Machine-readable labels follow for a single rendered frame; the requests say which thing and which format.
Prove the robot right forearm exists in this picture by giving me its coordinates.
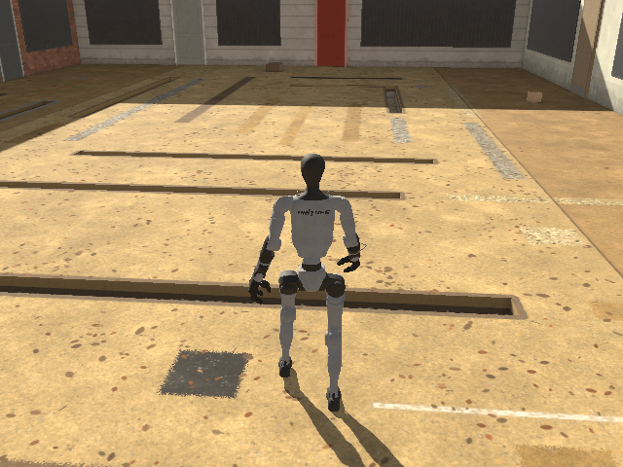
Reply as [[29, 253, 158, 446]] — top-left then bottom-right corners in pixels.
[[347, 233, 360, 262]]

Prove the left robot upper arm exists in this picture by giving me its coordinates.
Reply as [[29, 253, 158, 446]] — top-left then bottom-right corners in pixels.
[[266, 196, 293, 251]]

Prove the robot left forearm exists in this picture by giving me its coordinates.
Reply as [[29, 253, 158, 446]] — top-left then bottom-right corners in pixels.
[[252, 236, 275, 282]]

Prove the humanoid robot head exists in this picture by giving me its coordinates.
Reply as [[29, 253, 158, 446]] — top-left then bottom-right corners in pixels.
[[296, 154, 329, 200]]

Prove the humanoid robot torso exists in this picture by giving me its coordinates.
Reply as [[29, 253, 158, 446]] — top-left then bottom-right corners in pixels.
[[289, 191, 336, 292]]

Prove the right robot upper arm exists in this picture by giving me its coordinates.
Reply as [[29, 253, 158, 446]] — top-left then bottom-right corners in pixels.
[[332, 196, 358, 248]]

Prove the robot left hand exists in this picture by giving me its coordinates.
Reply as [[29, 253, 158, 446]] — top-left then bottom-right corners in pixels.
[[248, 277, 271, 305]]

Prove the robot right hand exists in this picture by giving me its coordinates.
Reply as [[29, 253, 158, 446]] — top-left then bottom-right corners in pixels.
[[337, 256, 360, 272]]

